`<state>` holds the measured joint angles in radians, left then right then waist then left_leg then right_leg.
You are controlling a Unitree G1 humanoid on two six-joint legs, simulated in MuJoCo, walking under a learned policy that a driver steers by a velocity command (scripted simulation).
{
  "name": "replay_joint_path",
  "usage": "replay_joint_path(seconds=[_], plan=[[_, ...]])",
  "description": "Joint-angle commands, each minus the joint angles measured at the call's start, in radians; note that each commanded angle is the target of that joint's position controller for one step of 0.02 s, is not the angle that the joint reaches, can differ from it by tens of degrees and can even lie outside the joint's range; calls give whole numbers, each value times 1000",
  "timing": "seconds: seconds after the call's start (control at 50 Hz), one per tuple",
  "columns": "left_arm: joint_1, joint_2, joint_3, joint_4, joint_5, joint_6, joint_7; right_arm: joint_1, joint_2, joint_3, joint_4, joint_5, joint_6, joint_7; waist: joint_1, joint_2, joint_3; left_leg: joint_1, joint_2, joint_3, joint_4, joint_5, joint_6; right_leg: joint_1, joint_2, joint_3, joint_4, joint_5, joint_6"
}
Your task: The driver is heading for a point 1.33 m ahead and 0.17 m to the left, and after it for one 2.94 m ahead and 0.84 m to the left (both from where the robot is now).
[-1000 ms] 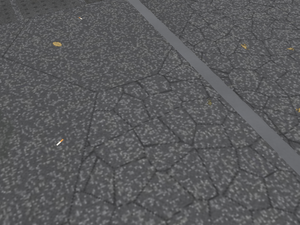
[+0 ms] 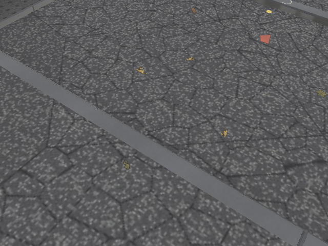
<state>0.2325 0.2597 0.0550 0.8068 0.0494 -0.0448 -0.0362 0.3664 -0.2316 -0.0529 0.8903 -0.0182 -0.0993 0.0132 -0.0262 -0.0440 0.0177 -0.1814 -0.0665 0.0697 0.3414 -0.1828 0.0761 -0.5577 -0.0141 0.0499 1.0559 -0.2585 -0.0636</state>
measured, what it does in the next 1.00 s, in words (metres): walks ahead: right foot, then left foot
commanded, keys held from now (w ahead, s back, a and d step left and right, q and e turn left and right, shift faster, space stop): w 0.28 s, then no key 0.64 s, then w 0.08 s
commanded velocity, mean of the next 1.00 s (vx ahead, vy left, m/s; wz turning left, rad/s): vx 0.26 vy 0.00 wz -0.04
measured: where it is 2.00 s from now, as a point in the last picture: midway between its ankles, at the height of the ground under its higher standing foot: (158, 198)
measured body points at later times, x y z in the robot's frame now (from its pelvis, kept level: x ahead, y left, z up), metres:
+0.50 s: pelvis +0.24 -0.05 +0.00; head +0.28 -0.07 +0.45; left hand +0.29 +0.20 -0.13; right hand +0.31 -0.30 -0.15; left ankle +0.26 +0.09 -0.67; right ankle +0.26 -0.12 -0.74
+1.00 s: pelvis +0.33 -0.02 -0.01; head +0.33 -0.02 +0.44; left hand +0.31 +0.20 -0.17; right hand +0.37 -0.25 -0.16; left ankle +0.37 +0.05 -0.74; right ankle +0.27 -0.12 -0.74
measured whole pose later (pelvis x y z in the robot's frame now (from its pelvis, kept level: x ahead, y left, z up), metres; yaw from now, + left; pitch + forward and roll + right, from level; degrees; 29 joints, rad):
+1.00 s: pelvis +0.33 -0.02 -0.01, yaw +0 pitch -2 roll +0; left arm 0.33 0.15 0.00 1.11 0.02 -0.01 0.03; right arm 0.25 -0.16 -0.01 1.03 -0.01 -0.01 -0.03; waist 0.00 -0.01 0.02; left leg -0.25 -0.04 0.07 0.48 -0.20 0.07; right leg -0.08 0.02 -0.05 0.45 -0.34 -0.04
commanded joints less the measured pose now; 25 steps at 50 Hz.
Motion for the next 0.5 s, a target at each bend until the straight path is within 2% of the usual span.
replay_joint_path(seconds=[0.02, 0.1, 0.18, 0.22, 0.24, 0.26, 0.28, 0.3, 0.32, 0.34, 0.36, 0.4, 0.44, 0.5], plan=[[-30, 7, -13, -64, 1, -3, -11, 9, -79, -8, -35, 6, -20, 4, 30, 105, 31, 8, 264, -220, -218, 162, 143, -84, -61, -28, -119, 105, 20], [-191, -8, -33, -105, -15, -9, -16, 80, -102, -10, -3, 11, -14, 4, -12, 111, 45, 21, 234, -143, -207, 255, 114, -12, -47, -91, -343, 217, 31], [-271, 11, -31, -128, -20, -14, -6, 143, -123, -9, 32, 5, -3, -4, -33, 115, 53, 128, 278, -151, -146, 354, 106, 29, -21, -115, -446, 167, 9], [-241, 20, -25, -119, -16, -20, 2, 145, -132, -10, 47, 3, 7, -10, -11, 123, 43, 172, 290, -144, -66, 487, 96, 105, 11, -128, -503, 96, -18], [-160, 29, -17, -90, -11, -26, 8, 141, -137, -10, 54, 7, 12, -13, 30, 113, 6, 175, 273, -120, 42, 605, 81, 220, 42, -141, -562, 92, -36], [-12, 60, -2, -36, 0, -37, 18, 144, -127, -5, 58, 10, 15, -14, 88, 82, -77, 118, 232, -79, 219, 624, 61, 424, 48, -129, -599, 105, -65], [179, 133, 21, 0, 21, -46, 32, 113, -102, 5, 22, 15, 13, -15, 169, 11, -202, -64, 192, -41, 486, 365, 36, 676, -148, 84, -620, 4, -123], [236, 223, 43, 14, 22, -40, 39, 213, 13, 29, -5, 45, 13, -12, 131, -213, -307, -409, 27, 32, 839, -298, -15, 919, -436, 526, -701, 81, -260], [215, 167, 37, 18, -26, -28, 37, 164, -108, -4, 17, 16, 21, -23, 136, -59, -250, -483, 49, -74, 925, -330, -10, 830, -412, 552, -732, 236, -269], [121, 117, 20, 15, -34, -31, 34, 94, -97, -6, -4, 14, 20, -22, 87, -27, -127, -481, 87, -97, 919, -254, -10, 708, -362, 374, -725, 451, -246], [67, 67, 7, 15, -34, -40, 28, 63, -71, 0, -6, 12, 19, -20, 59, 0, -80, -438, 110, -101, 873, -215, -17, 602, -314, 257, -736, 634, -218], [23, 13, -9, 31, -38, -49, 32, 77, -47, -1, 10, -6, 46, -15, 0, -23, -45, -343, 130, -95, 783, -191, -41, 474, -234, 109, -764, 766, -155], [44, 22, -11, 57, -37, -59, 35, 93, -25, -1, 23, -13, 66, -7, -23, -23, -61, -285, 103, -77, 745, -147, -58, 434, -212, 49, -774, 899, -153], [53, 43, -13, 88, -36, -58, 39, 49, -8, 3, 22, -13, 80, -7, -37, -33, -55, -263, 97, -58, 620, -66, -69, 397, -181, -27, -781, 928, -146]])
